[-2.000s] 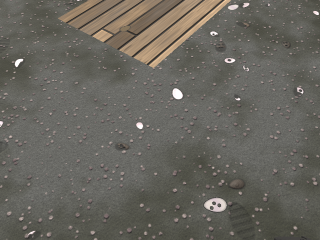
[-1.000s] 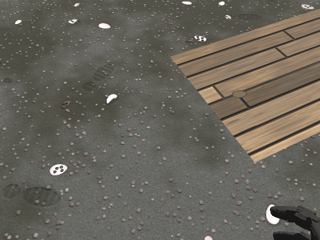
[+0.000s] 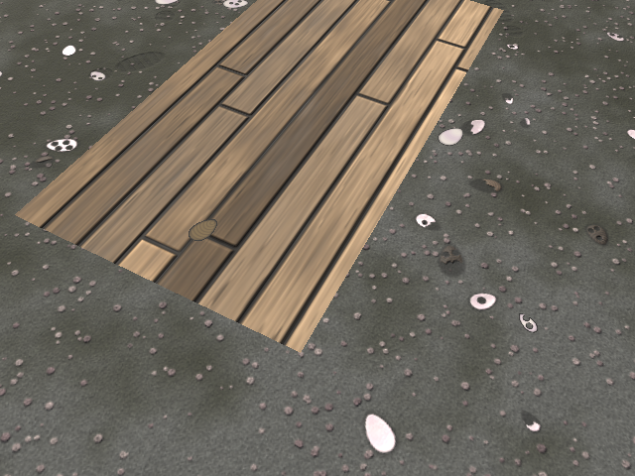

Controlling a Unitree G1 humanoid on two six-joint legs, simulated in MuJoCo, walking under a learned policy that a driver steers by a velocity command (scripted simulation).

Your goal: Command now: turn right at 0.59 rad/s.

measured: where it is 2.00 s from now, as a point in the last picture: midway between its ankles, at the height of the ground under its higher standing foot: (355, 407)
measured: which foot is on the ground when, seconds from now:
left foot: down 0.00-1.00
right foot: up 0.00-0.30, down 0.32-0.86, up 0.88-1.00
